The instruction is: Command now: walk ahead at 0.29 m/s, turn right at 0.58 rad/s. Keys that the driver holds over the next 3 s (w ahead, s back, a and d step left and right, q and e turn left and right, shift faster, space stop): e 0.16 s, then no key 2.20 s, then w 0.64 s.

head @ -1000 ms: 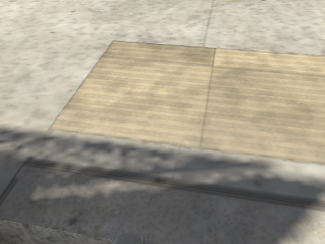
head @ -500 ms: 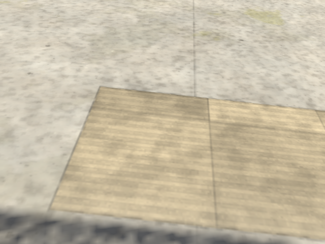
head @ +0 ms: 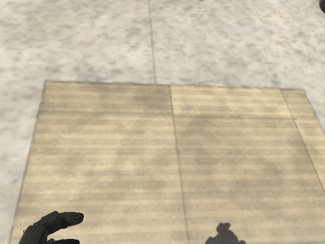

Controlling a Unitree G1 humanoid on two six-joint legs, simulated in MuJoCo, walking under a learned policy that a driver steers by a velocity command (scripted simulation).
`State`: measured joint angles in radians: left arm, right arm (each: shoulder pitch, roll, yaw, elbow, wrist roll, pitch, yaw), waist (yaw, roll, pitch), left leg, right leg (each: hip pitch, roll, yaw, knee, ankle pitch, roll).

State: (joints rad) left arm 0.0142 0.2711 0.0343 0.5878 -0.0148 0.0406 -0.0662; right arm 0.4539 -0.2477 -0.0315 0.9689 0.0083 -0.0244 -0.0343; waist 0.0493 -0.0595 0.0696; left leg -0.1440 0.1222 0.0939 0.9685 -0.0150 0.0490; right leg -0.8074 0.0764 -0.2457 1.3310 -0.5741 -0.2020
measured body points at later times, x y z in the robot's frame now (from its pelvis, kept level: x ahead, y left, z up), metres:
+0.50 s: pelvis +0.21 +0.05 +0.13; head +0.22 +0.02 +0.58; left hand +0.41 +0.27 +0.05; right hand +0.36 -0.23 +0.05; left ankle +0.35 +0.14 -0.59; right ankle +0.09 -0.03 -0.60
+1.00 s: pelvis +0.26 +0.04 +0.13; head +0.26 +0.02 +0.58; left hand +0.43 +0.23 +0.01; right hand +0.26 -0.20 -0.01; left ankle +0.34 +0.15 -0.60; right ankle +0.19 -0.08 -0.60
